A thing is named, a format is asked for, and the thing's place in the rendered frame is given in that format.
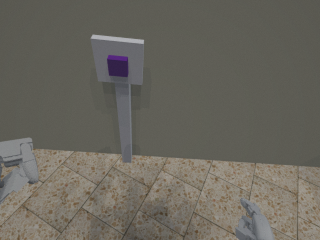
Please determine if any panel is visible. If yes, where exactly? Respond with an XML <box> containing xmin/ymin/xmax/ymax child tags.
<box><xmin>90</xmin><ymin>34</ymin><xmax>144</xmax><ymax>163</ymax></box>

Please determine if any left robot hand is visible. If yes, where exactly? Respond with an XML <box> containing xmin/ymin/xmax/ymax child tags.
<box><xmin>0</xmin><ymin>137</ymin><xmax>39</xmax><ymax>204</ymax></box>

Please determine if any button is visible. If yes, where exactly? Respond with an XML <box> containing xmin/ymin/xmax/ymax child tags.
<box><xmin>107</xmin><ymin>55</ymin><xmax>129</xmax><ymax>77</ymax></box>

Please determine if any right robot hand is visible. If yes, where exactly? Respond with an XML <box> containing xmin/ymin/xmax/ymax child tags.
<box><xmin>235</xmin><ymin>198</ymin><xmax>275</xmax><ymax>240</ymax></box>

